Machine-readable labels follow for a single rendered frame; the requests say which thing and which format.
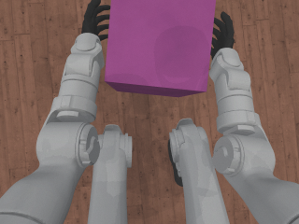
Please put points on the carton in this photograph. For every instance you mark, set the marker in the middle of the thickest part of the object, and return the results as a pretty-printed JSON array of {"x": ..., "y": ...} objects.
[{"x": 159, "y": 47}]

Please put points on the left robot hand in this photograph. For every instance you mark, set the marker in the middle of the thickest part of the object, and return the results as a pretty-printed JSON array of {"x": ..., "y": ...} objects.
[{"x": 91, "y": 20}]

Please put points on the robot right upper arm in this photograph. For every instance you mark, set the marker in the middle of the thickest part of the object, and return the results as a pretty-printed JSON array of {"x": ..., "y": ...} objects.
[{"x": 248, "y": 164}]

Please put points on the left robot forearm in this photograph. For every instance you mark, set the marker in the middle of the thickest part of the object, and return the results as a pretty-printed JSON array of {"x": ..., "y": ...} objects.
[{"x": 80, "y": 82}]

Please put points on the right robot foot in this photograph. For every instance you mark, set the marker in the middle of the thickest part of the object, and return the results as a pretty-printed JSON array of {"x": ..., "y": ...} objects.
[{"x": 178, "y": 179}]

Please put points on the robot left shin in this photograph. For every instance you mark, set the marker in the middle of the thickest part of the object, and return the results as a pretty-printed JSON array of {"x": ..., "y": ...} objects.
[{"x": 109, "y": 127}]

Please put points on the right robot hand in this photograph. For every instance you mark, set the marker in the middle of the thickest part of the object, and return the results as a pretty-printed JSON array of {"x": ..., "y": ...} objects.
[{"x": 225, "y": 36}]

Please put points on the robot left upper arm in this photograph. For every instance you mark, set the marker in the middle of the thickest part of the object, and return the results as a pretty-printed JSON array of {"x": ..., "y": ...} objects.
[{"x": 64, "y": 150}]

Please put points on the right robot forearm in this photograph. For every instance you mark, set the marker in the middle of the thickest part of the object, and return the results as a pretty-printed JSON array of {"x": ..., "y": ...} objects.
[{"x": 234, "y": 99}]

